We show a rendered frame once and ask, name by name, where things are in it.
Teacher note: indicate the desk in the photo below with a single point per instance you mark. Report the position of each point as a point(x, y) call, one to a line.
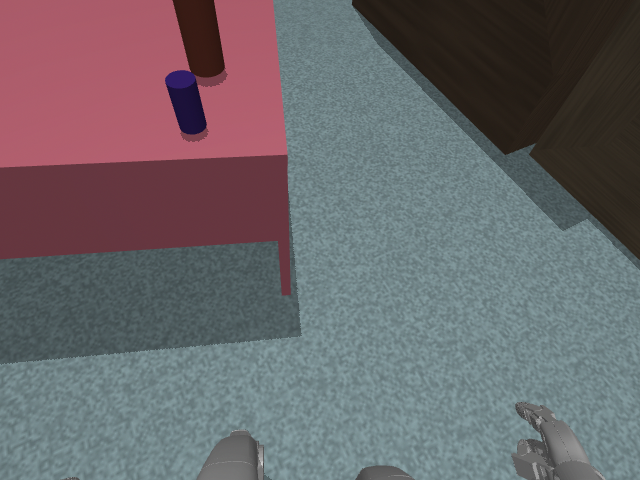
point(92, 158)

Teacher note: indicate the right robot hand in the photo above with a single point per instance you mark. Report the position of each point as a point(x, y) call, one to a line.
point(535, 460)

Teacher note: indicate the right robot arm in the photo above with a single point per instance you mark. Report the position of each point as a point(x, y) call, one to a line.
point(576, 470)

